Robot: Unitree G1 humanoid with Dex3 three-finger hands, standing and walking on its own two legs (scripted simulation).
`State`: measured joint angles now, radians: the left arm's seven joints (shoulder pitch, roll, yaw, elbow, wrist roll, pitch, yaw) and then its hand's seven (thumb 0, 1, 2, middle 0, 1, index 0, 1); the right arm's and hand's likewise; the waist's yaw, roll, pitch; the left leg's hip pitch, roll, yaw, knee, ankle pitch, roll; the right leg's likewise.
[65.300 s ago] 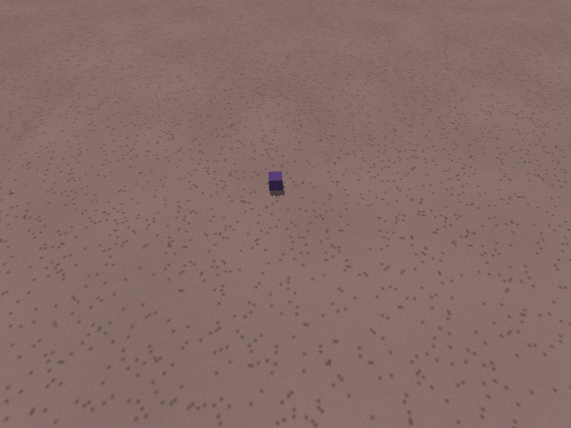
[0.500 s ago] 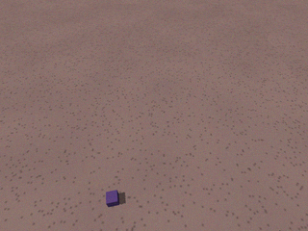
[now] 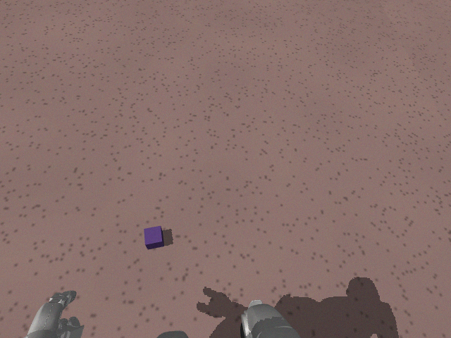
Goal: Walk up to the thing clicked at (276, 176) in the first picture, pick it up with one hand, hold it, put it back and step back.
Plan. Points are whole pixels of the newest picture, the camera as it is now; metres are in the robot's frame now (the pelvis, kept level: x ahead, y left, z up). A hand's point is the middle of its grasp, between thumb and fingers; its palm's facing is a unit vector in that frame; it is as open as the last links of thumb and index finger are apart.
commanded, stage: step back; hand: left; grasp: from above
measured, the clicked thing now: (154, 237) +0.51 +0.26 -0.72
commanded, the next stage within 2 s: none
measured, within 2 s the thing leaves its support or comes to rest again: neither
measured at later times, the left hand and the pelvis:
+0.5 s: hand out of the picture +0.05 +0.23 -0.12, palm faces -0.07 -0.91 -0.41, open 7.4 cm; pelvis -0.08 -0.02 +0.01, yaw -4 degrees
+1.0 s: hand out of the picture -0.15 +0.26 -0.15, palm faces -0.05 -0.93 -0.37, open 7.4 cm; pelvis -0.23 -0.02 +0.01, yaw -4 degrees
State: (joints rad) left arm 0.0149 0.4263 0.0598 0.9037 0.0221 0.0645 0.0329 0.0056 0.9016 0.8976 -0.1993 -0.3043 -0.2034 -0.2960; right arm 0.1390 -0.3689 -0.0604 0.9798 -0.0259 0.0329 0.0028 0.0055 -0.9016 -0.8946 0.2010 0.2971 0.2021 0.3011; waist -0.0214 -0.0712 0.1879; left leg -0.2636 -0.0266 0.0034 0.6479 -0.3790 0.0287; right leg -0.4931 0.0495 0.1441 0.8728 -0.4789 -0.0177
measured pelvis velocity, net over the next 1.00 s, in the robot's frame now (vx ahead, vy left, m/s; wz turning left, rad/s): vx -0.23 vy -0.02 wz -0.07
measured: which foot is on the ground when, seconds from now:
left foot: down 0.00-0.34, up 0.36-0.66, down 0.68-1.00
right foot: up 0.00-0.28, down 0.30-0.72, up 0.74-1.00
